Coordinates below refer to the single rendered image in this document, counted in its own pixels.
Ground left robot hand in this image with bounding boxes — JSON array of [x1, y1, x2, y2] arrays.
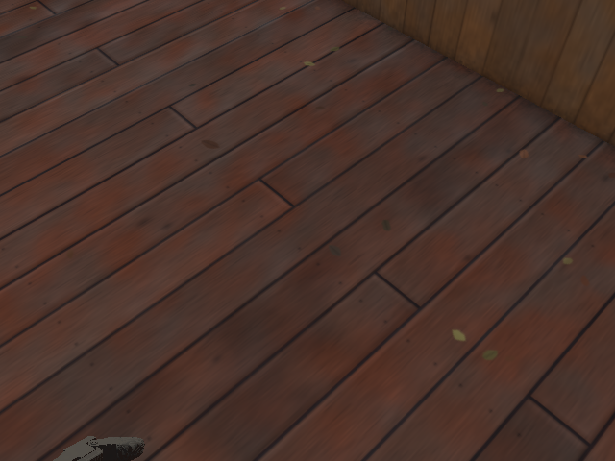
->
[[53, 436, 145, 461]]

